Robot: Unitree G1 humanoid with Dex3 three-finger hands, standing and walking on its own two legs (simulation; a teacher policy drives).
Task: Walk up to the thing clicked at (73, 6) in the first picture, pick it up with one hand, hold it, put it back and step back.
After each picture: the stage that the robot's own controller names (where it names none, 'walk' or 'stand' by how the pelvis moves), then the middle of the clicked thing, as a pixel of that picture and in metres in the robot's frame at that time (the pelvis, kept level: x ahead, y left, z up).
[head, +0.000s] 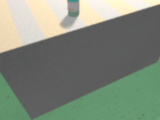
stand; (73, 4) +0.85 +0.07 +0.04
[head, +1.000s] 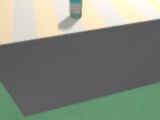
walk; (75, 6) +0.78 +0.09 +0.07
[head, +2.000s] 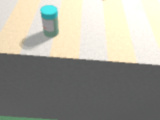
walk; (50, 21) +0.58 +0.21 +0.07
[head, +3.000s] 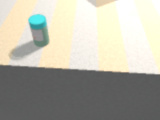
stand; (39, 31) +0.56 +0.19 +0.07
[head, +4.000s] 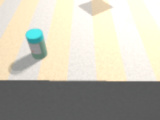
stand; (37, 44) +0.52 +0.21 +0.05
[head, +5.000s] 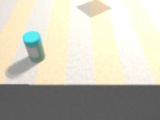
stand; (34, 47) +0.51 +0.21 +0.04
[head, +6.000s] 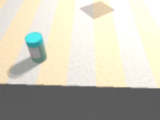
stand; (36, 48) +0.51 +0.21 +0.04
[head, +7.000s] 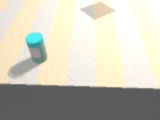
stand; (37, 48) +0.51 +0.21 +0.04
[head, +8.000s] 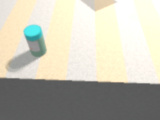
rise first; (35, 41) +0.52 +0.20 +0.04
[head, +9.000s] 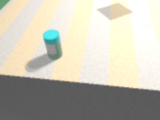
rise first; (53, 45) +0.53 +0.19 +0.04
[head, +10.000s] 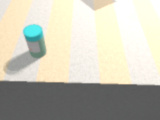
go down; (35, 42) +0.51 +0.17 +0.05
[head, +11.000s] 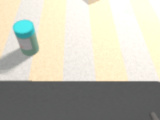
go down; (27, 38) +0.51 +0.17 +0.06
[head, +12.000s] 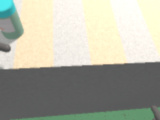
close in; (7, 19) +0.52 +0.19 +0.10
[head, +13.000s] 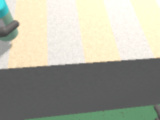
lift; (1, 20) +0.52 +0.19 +0.10
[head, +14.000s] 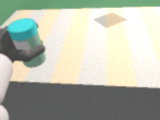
lift; (28, 43) +0.33 +0.16 +0.25
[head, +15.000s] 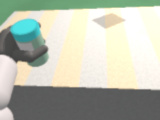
hold; (31, 44) +0.34 +0.15 +0.25
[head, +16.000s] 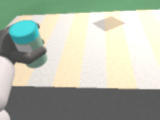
hold; (30, 45) +0.33 +0.15 +0.26
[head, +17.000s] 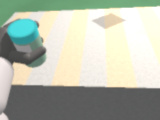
hold; (29, 44) +0.33 +0.15 +0.26
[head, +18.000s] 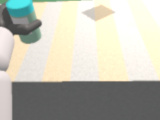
crouch; (25, 21) +0.43 +0.16 +0.25
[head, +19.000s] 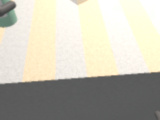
lower; out of the picture +0.52 +0.20 +0.21
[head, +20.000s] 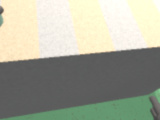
lower; out of the picture +0.55 +0.20 +0.12
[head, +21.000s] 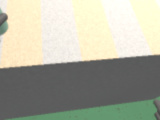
lower; out of the picture +0.54 +0.20 +0.11
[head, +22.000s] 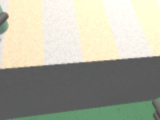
lower; out of the picture +0.54 +0.20 +0.11
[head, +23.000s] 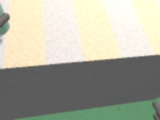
lower; out of the picture +0.54 +0.20 +0.11
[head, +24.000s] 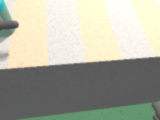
open; out of the picture +0.53 +0.20 +0.10
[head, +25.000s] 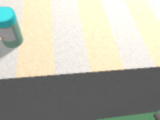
sink last; (8, 28) +0.51 +0.19 +0.09
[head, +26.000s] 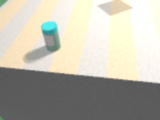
sink last; (51, 37) +0.56 +0.20 +0.07
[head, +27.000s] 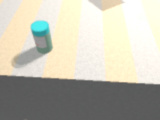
stand; (42, 37) +0.52 +0.18 +0.07
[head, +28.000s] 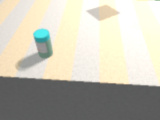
stand; (43, 44) +0.55 +0.20 +0.04
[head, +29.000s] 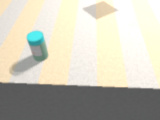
stand; (38, 46) +0.52 +0.21 +0.04
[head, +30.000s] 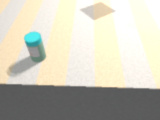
stand; (35, 47) +0.52 +0.22 +0.04
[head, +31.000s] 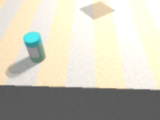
stand; (35, 47) +0.51 +0.22 +0.04
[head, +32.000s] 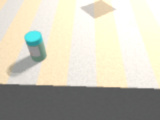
stand; (36, 46) +0.51 +0.21 +0.04
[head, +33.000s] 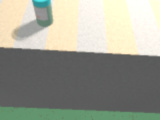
walk; (43, 9) +0.60 +0.17 +0.07
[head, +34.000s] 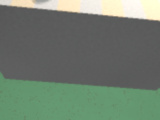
walk; out of the picture +0.88 +0.16 +0.05
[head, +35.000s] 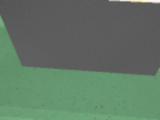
stand; out of the picture +1.19 +0.21 +0.06
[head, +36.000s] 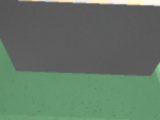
stand; out of the picture +1.13 +0.20 +0.04
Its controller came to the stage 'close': yes
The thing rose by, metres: 0.21
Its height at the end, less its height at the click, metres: +0.00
